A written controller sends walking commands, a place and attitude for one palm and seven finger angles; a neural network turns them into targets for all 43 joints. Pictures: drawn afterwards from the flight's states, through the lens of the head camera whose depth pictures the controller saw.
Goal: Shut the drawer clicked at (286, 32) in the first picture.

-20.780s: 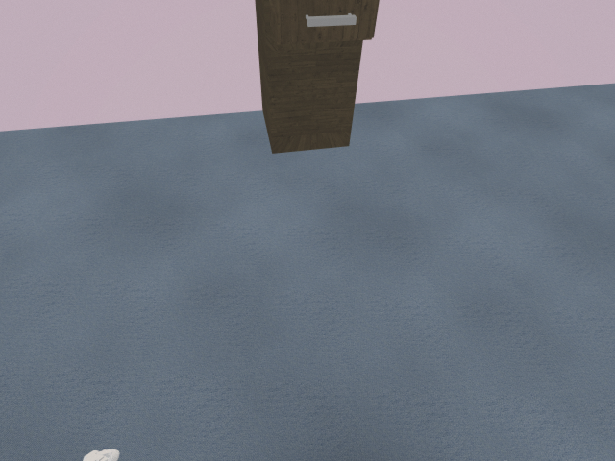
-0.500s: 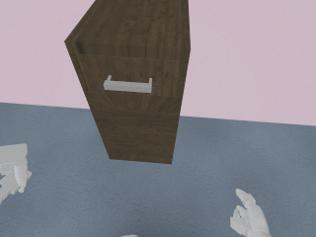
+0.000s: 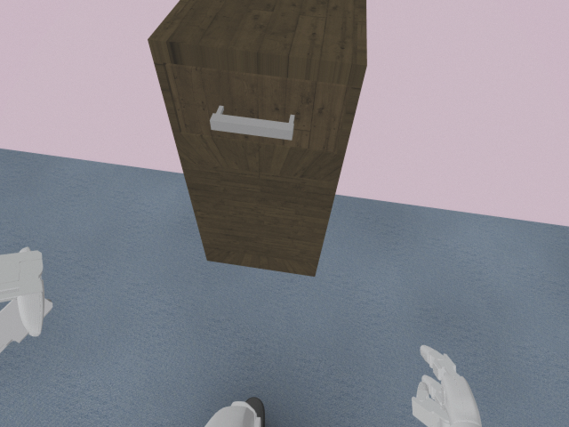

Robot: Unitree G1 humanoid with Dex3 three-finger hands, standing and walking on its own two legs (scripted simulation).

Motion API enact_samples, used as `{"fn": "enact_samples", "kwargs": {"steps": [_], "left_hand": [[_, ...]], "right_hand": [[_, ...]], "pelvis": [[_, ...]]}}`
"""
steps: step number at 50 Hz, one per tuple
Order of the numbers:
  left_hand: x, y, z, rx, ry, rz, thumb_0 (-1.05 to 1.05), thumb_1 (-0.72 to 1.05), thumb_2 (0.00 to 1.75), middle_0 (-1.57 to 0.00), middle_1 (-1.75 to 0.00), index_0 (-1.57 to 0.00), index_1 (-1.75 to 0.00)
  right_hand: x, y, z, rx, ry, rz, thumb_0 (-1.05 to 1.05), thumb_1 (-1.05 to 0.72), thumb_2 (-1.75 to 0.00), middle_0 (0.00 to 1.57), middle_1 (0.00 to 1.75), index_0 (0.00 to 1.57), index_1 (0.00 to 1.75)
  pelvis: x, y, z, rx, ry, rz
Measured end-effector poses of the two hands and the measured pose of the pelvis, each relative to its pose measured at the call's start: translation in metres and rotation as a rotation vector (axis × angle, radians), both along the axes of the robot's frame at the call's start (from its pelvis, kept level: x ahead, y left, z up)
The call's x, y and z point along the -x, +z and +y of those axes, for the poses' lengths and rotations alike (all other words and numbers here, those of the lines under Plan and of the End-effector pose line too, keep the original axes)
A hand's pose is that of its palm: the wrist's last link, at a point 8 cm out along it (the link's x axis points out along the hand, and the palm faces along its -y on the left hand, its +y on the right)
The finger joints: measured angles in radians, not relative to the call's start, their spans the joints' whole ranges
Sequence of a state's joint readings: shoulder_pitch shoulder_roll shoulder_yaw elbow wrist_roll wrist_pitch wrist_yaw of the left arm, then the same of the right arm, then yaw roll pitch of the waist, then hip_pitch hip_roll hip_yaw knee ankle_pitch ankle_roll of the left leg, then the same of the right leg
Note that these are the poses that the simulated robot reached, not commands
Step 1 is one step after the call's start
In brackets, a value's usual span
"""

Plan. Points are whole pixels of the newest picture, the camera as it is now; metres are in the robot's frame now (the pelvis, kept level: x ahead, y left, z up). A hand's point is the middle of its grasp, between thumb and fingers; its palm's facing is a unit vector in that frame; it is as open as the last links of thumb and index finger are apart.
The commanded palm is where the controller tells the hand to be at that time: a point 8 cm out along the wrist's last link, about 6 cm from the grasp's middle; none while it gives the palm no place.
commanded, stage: step back with the hand held close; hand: left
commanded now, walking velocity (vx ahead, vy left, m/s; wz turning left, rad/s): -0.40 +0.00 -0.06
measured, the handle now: (254, 120) +0.71 +0.12 -0.01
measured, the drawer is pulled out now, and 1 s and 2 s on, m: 0.00 0.00 0.00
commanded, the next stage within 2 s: stop stepping back and stand still in 0.40 s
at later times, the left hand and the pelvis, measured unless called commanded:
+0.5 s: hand out of the picture +0.14 +0.27 +0.17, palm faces +0.30 -0.86 -0.41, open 3.2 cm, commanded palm +0.07 +0.31 +0.19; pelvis -0.07 +0.04 +0.00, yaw -3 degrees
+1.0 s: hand out of the picture +0.05 +0.29 +0.17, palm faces +0.36 -0.87 -0.34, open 3.3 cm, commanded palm +0.00 +0.33 +0.19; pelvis -0.16 +0.06 +0.00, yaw -5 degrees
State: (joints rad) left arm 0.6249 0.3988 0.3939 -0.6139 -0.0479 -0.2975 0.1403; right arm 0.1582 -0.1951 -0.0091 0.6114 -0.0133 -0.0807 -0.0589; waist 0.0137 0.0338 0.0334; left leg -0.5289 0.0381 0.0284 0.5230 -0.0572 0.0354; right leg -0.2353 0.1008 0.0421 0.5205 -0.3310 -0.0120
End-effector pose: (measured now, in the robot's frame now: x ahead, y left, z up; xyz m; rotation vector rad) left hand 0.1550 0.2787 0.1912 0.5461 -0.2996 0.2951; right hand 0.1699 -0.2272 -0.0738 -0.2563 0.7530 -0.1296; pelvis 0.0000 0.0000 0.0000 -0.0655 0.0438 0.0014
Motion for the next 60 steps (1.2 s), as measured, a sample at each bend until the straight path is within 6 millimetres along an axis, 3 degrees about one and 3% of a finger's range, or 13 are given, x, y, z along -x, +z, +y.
{"fn": "enact_samples", "kwargs": {"steps": [4,8,12,15,18,22,27,35,41,45,50,55,60], "left_hand": [[0.007,0.000,-0.001,0.019,-0.047,-0.018,0.01,0.89,0.90,-1.41,-1.60,-1.41,-1.60],[0.010,0.000,0.012,0.012,-0.061,-0.041,0.01,0.89,0.90,-1.41,-1.60,-1.41,-1.60],[0.018,0.003,0.024,-0.003,-0.040,-0.030,0.01,0.89,0.90,-1.41,-1.60,-1.41,-1.60],[0.033,0.003,0.021,-0.004,-0.049,-0.027,0.02,0.89,0.90,-1.41,-1.60,-1.41,-1.60],[0.046,0.004,0.016,0.025,-0.072,-0.040,0.02,0.89,0.90,-1.41,-1.60,-1.41,-1.60],[0.049,-0.002,0.026,0.066,-0.075,-0.063,0.01,0.89,0.90,-1.41,-1.60,-1.41,-1.60],[0.050,-0.005,0.041,0.040,-0.106,-0.030,0.01,0.89,0.90,-1.41,-1.60,-1.41,-1.60],[0.096,0.017,0.028,0.024,-0.160,0.021,0.02,0.89,0.90,-1.41,-1.60,-1.41,-1.60],[0.135,0.015,0.031,-0.016,-0.102,0.037,0.01,0.89,0.90,-1.41,-1.60,-1.41,-1.60],[0.144,0.003,0.044,0.068,-0.038,-0.012,0.01,0.89,0.90,-1.41,-1.60,-1.41,-1.60],[0.140,-0.014,0.052,0.129,-0.009,-0.040,0.01,0.89,0.90,-1.41,-1.60,-1.41,-1.60],[0.143,0.004,0.038,0.040,-0.055,-0.011,0.02,0.89,0.90,-1.41,-1.60,-1.41,-1.60],[0.158,0.012,0.026,-0.018,-0.079,0.016,0.02,0.89,0.90,-1.41,-1.60,-1.41,-1.60]], "right_hand": [[0.005,0.005,0.003,0.011,-0.020,-0.013,0.01,-0.90,-0.90,0.21,0.30,0.21,0.30],[0.010,0.014,0.007,0.031,-0.037,-0.048,0.01,-0.90,-0.90,0.21,0.30,0.21,0.30],[0.020,0.023,0.012,0.032,-0.025,-0.076,0.01,-0.90,-0.90,0.21,0.30,0.21,0.29],[0.031,0.023,0.015,0.016,-0.014,-0.090,0.01,-0.90,-0.90,0.21,0.30,0.21,0.29],[0.050,0.021,0.017,0.020,-0.024,-0.051,0.01,-0.90,-0.90,0.21,0.30,0.21,0.30],[0.078,0.016,0.020,0.063,-0.060,0.011,0.01,-0.90,-0.90,0.21,0.30,0.21,0.30],[0.110,0.017,0.034,0.052,-0.068,0.016,0.01,-0.90,-0.90,0.20,0.30,0.20,0.29],[0.168,0.033,0.046,-0.001,-0.102,-0.027,0.01,-0.90,-0.90,0.21,0.30,0.21,0.30],[0.198,0.010,0.033,0.004,-0.111,0.003,0.01,-0.89,-0.90,0.21,0.30,0.21,0.30],[0.221,0.003,0.025,0.022,-0.171,0.037,0.01,-0.90,-0.90,0.21,0.30,0.21,0.30],[0.231,0.000,0.025,0.056,-0.190,0.007,0.01,-0.90,-0.90,0.20,0.30,0.20,0.29],[0.232,0.008,0.041,-0.017,-0.160,-0.041,0.01,-0.90,-0.90,0.20,0.30,0.20,0.29],[0.228,-0.003,0.044,-0.062,-0.124,0.001,0.01,-0.90,-0.90,0.21,0.30,0.21,0.30]], "pelvis": [[0.004,0.000,0.006,0.012,0.003,-0.028],[0.011,0.000,0.013,0.014,0.001,-0.046],[0.027,0.003,0.015,0.016,-0.009,-0.029],[0.042,0.001,0.016,0.005,-0.029,-0.015],[0.049,0.003,0.022,-0.013,-0.047,-0.022],[0.052,0.002,0.036,-0.010,-0.050,-0.010],[0.086,0.006,0.044,-0.020,-0.064,-0.017],[0.119,0.021,0.046,0.009,-0.095,-0.015],[0.150,0.008,0.048,-0.032,-0.118,-0.024],[0.150,0.006,0.052,-0.037,-0.111,-0.051],[0.157,-0.002,0.059,-0.057,-0.086,-0.078],[0.167,0.007,0.052,-0.064,-0.085,-0.069],[0.169,0.006,0.046,-0.062,-0.083,-0.054]]}}
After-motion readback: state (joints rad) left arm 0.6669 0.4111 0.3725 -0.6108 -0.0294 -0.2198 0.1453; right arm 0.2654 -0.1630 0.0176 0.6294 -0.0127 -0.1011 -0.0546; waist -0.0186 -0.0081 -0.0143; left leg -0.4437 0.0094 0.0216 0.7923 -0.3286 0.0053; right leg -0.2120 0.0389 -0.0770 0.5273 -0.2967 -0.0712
